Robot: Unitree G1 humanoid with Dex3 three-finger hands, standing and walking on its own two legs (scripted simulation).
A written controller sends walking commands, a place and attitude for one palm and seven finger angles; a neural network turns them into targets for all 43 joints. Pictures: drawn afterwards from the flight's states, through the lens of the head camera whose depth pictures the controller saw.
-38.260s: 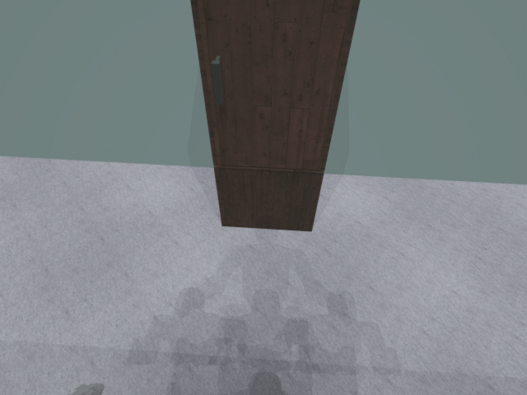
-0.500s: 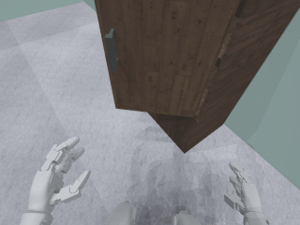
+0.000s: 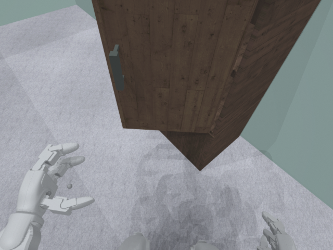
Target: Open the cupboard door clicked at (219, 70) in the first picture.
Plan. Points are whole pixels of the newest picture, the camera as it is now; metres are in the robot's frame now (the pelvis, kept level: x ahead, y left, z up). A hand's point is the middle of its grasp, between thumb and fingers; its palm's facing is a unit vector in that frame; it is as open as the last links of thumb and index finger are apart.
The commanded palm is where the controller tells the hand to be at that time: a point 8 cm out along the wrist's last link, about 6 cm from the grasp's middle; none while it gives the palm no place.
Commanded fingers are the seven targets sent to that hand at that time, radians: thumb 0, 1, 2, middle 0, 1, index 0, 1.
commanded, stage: raise the hand with hooked fingers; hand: left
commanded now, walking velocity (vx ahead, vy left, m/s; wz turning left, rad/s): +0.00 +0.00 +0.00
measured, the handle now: (118, 68) +0.60 +0.18 +0.07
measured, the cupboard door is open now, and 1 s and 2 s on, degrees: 46 46 46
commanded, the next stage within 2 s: move the hooked fingers beside the handle in 1.08 s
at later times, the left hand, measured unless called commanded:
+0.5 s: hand (42, 157) +0.28 +0.28 +0.09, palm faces +0.03 -1.00 -0.04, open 14.0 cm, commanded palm +0.26 +0.33 +0.09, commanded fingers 0.00 -0.50 0.30 -0.30 -1.20 -0.30 -1.20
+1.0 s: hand (45, 152) +0.29 +0.27 +0.09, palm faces +0.02 -1.00 -0.04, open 14.0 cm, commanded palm +0.27 +0.32 +0.09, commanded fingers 0.00 -0.50 0.30 -0.30 -1.20 -0.30 -1.20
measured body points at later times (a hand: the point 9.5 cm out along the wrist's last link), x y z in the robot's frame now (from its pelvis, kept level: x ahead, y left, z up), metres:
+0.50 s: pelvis +0.01 +0.01 +0.02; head +0.05 +0.02 +0.46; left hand +0.28 +0.33 +0.09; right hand +0.17 -0.23 -0.06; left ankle +0.03 +0.10 -0.68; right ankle +0.01 -0.12 -0.68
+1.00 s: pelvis +0.00 +0.00 +0.02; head +0.05 +0.01 +0.47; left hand +0.29 +0.33 +0.10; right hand +0.15 -0.25 -0.06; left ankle +0.03 +0.10 -0.68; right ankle +0.01 -0.12 -0.68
